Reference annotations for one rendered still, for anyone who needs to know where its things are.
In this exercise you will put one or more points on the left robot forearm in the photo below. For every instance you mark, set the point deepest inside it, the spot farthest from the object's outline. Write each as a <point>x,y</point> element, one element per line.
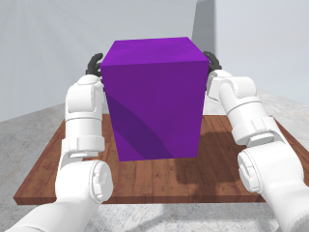
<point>83,117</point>

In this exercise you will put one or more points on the right robot forearm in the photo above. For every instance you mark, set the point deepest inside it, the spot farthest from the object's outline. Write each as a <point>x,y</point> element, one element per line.
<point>251,125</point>

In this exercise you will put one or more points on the table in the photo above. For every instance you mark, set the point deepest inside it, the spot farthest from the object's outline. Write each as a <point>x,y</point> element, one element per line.
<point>211,177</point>

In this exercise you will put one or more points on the right robot upper arm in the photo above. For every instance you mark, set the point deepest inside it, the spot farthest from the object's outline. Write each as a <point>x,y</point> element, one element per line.
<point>273,171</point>

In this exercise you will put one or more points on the right robot hand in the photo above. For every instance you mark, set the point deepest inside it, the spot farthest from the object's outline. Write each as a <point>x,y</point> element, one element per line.
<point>213,65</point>

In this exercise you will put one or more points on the left robot upper arm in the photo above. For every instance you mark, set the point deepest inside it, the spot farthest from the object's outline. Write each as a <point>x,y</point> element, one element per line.
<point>81,187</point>

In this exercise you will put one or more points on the carton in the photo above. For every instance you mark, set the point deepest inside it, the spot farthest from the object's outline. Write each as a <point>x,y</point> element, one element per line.
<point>155,91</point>

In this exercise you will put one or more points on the left robot hand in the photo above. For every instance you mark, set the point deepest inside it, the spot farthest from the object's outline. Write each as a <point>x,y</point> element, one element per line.
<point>94,66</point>

